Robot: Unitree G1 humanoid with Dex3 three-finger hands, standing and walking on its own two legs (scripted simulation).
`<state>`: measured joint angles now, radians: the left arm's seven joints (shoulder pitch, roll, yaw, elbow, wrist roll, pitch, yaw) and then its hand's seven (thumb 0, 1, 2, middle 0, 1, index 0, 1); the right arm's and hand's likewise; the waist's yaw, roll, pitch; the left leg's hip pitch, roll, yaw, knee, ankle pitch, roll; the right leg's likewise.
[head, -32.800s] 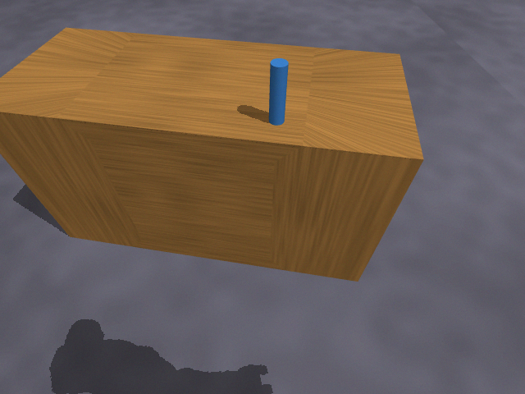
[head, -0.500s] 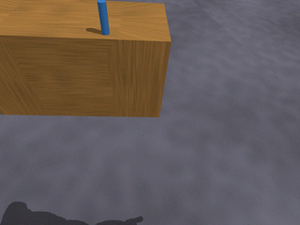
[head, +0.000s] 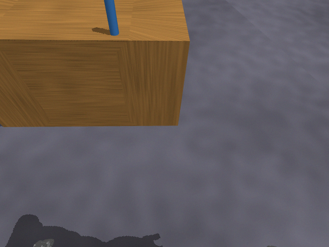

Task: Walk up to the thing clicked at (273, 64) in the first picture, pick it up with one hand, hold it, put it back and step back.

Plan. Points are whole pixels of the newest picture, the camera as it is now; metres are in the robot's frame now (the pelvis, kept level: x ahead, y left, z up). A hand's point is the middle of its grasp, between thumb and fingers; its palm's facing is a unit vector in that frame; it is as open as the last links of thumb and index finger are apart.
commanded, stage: step back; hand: left
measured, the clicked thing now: (111, 16) +1.05 +0.27 +0.02
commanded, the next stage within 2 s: stand in 0.24 s
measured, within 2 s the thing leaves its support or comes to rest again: neither
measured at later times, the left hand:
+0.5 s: hand out of the picture +0.13 +0.24 -0.14, palm faces -0.03 -0.94 -0.33, open 7.4 cm
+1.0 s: hand out of the picture +0.07 +0.24 -0.14, palm faces -0.03 -0.94 -0.35, open 7.4 cm
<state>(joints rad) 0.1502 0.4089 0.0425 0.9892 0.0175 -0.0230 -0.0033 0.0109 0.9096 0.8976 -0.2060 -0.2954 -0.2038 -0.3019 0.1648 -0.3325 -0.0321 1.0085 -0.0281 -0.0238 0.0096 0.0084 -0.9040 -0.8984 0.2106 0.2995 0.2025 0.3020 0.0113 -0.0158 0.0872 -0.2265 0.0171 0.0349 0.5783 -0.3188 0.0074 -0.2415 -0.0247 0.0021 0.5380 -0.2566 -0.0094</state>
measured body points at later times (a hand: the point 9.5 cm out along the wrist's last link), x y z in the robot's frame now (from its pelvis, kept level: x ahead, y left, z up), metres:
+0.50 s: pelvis +0.02 -0.01 +0.02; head +0.03 +0.00 +0.46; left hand +0.13 +0.29 -0.11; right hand +0.12 -0.31 -0.11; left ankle +0.00 +0.12 -0.73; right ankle +0.02 -0.14 -0.73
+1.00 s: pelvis +0.00 -0.01 +0.02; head +0.01 -0.02 +0.47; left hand +0.07 +0.29 -0.11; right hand +0.07 -0.31 -0.12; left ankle +0.00 +0.12 -0.73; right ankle +0.02 -0.14 -0.73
